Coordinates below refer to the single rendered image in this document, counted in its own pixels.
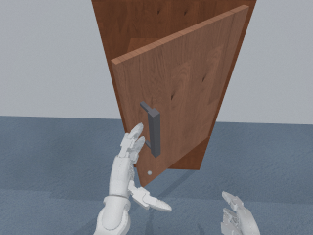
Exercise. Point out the handle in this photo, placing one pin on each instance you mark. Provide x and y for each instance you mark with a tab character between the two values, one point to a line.
154	129

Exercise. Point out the robot right hand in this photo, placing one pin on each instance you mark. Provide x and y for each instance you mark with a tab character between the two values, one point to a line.
242	222

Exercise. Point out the robot left hand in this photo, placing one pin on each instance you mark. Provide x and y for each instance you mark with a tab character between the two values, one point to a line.
122	171

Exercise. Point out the robot left forearm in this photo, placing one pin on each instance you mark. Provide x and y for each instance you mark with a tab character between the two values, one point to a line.
114	219

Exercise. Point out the cupboard door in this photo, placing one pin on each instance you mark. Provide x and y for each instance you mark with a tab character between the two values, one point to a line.
181	75

